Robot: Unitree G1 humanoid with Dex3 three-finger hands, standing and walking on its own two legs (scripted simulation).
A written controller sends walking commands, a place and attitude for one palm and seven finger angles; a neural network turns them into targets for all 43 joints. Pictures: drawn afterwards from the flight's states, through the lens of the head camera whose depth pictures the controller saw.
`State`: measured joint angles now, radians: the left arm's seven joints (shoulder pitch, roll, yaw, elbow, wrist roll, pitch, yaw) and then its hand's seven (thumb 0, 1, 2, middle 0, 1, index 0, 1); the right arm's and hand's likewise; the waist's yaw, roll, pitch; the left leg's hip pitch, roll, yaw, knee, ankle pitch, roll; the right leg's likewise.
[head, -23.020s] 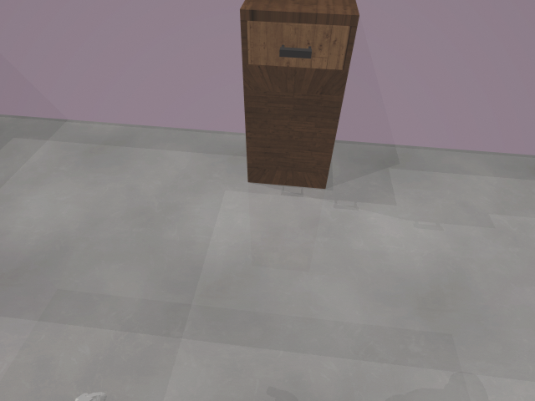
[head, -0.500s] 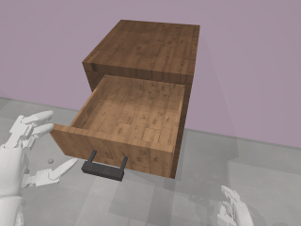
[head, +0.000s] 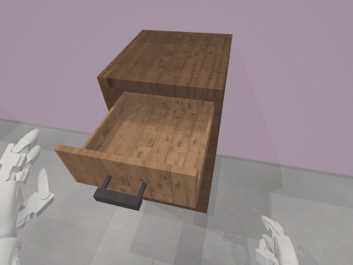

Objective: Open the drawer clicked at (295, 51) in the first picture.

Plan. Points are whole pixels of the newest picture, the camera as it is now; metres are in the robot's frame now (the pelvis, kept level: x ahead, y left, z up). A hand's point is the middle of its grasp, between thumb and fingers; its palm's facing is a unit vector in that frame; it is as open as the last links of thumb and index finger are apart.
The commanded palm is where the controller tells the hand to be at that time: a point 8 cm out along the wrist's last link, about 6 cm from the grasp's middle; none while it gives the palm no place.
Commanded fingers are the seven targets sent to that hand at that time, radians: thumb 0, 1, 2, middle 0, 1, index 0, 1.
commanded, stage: step back with the hand held close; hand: left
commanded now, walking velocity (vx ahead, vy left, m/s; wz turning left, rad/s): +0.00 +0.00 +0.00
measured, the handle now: (121, 190) +0.30 +0.19 -0.02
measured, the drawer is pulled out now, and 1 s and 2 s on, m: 0.30 0.30 0.30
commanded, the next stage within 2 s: stop stepping back and stand still in 1.30 s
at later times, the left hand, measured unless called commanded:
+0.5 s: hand (38, 213) +0.15 +0.24 +0.15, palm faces +0.32 -0.81 -0.49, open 7.4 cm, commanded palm +0.09 +0.29 +0.18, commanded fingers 0.00 0.90 0.90 -0.20 -0.30 -0.20 -0.30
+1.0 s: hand (9, 259) +0.09 +0.24 +0.16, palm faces +0.42 -0.80 -0.42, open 7.4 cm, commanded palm +0.01 +0.29 +0.18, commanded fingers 0.00 0.90 0.90 -0.20 -0.30 -0.20 -0.30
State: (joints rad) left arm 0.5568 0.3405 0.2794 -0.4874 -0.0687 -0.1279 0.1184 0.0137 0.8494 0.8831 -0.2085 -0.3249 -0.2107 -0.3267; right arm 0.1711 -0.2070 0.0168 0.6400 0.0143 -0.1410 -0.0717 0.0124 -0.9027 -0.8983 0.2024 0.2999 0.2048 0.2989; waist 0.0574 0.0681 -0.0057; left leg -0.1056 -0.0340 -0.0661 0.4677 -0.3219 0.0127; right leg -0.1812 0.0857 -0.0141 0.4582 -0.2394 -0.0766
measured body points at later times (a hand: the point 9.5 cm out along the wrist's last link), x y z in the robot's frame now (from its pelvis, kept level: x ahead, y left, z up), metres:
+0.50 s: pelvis -0.04 +0.01 -0.01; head -0.03 +0.02 +0.44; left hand +0.13 +0.28 +0.18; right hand +0.13 -0.24 -0.08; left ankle -0.04 +0.11 -0.74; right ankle +0.01 -0.07 -0.74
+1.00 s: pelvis -0.12 +0.01 -0.02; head -0.12 +0.01 +0.43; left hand +0.06 +0.28 +0.18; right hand +0.03 -0.23 -0.11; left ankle -0.05 +0.11 -0.73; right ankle +0.01 -0.07 -0.74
